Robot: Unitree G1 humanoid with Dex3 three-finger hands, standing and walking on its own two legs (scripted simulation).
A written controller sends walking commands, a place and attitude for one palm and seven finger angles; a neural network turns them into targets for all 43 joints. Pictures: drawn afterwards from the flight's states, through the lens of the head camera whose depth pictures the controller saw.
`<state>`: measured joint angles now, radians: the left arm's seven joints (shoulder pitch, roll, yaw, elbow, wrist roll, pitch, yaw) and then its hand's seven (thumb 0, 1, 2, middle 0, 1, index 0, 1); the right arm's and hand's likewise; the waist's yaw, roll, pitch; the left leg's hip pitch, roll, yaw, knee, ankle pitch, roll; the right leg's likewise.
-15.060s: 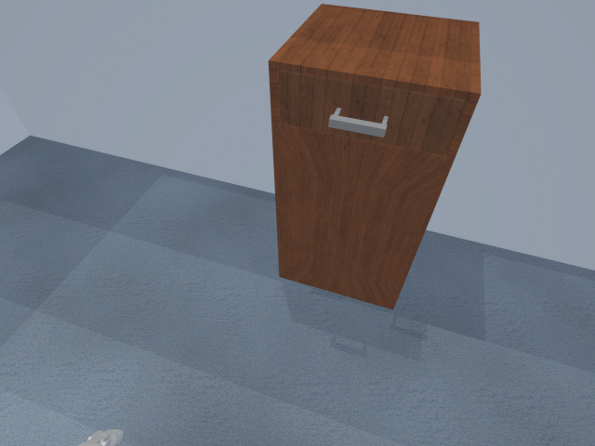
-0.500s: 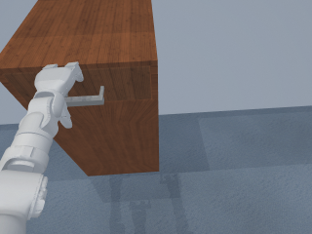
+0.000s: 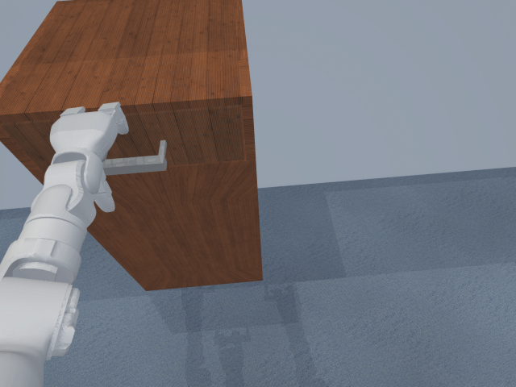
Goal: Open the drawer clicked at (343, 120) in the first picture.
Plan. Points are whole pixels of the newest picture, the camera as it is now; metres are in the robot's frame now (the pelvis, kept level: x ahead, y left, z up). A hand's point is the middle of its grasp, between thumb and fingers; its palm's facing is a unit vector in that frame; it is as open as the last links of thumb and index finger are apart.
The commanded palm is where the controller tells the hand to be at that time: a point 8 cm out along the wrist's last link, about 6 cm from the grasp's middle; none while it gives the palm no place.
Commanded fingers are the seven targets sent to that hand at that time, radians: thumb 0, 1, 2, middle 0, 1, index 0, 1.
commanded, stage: re-aim the fingers above the handle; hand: left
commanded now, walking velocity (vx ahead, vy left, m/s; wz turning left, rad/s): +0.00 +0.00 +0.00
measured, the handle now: (131, 156) +0.51 +0.25 +0.04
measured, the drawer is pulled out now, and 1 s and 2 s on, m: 0.00 0.00 0.00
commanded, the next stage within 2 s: lower the fingers behind the handle in 1.60 s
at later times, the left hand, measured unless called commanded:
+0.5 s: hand (101, 171) +0.44 +0.26 +0.08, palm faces -0.14 -0.02 -0.99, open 13.8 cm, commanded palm +0.43 +0.25 +0.15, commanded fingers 0.00 -0.50 0.30 -0.30 -1.20 -0.30 -1.20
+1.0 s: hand (122, 178) +0.43 +0.23 +0.07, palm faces -0.16 -0.05 -0.99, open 13.7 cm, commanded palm +0.43 +0.25 +0.15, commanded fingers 0.00 -0.50 0.30 -0.30 -1.20 -0.30 -1.20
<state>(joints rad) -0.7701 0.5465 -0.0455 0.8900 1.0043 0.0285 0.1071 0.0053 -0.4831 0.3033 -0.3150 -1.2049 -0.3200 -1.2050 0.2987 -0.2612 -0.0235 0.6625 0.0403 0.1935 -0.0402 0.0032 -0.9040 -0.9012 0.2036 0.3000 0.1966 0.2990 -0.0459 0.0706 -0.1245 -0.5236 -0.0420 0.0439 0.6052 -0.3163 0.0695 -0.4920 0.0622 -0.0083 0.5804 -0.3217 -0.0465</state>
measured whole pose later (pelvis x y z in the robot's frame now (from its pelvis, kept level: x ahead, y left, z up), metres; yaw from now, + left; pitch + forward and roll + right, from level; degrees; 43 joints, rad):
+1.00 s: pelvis +0.00 +0.00 +0.00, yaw +2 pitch +12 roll -1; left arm -0.72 0.50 -0.14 0.78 0.96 -0.06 -0.01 0.00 -0.48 0.30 -0.32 -1.20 -0.33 -1.22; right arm 0.30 -0.26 -0.03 0.66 0.04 0.17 -0.06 0.00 -0.90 -0.90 0.21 0.30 0.20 0.30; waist -0.03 0.05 -0.10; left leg -0.49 -0.06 0.01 0.60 -0.31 0.07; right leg -0.45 0.05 -0.04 0.56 -0.33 -0.05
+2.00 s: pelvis +0.00 +0.00 +0.00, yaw +0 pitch +14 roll -1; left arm -0.69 0.54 -0.01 0.80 1.01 -0.19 0.07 0.00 -0.48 0.30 -0.32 -1.20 -0.32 -1.20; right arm 0.31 -0.26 -0.04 0.65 0.03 0.16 -0.07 0.00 -0.90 -0.90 0.20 0.30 0.20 0.30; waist -0.06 0.04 -0.12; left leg -0.56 -0.04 0.03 0.64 -0.33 0.06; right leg -0.52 0.07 -0.02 0.61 -0.33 -0.06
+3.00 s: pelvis -0.01 +0.00 -0.02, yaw -1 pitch +18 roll -2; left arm -0.74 0.51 -0.01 1.00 1.08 -0.06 0.27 0.00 -0.48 0.30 -0.30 -1.20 -0.32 -1.21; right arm 0.35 -0.26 -0.04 0.67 0.01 0.15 -0.04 0.00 -0.90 -0.90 0.20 0.30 0.20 0.30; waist -0.09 0.05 -0.15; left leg -0.71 -0.02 0.05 0.76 -0.37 0.07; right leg -0.67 0.08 -0.01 0.71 -0.36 -0.05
